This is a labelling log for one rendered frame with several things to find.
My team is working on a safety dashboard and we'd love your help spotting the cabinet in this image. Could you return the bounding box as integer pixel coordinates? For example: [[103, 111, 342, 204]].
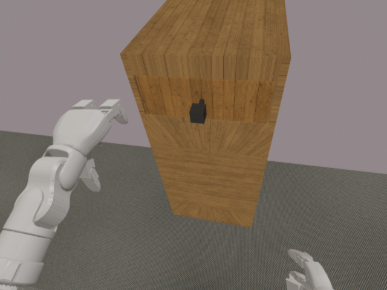
[[120, 0, 291, 228]]

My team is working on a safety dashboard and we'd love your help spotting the handle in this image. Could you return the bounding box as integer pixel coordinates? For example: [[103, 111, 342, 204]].
[[189, 99, 207, 124]]

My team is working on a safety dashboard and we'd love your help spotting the drawer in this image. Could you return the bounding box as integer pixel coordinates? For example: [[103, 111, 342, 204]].
[[135, 76, 275, 124]]

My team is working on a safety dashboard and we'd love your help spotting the robot right hand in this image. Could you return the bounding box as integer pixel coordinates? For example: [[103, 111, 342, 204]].
[[286, 249, 333, 290]]

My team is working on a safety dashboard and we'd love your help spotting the robot left hand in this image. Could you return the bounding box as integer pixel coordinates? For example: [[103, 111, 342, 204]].
[[53, 99, 128, 192]]

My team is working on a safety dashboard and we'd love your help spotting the robot left forearm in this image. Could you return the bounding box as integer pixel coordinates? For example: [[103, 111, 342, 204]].
[[0, 144, 86, 290]]

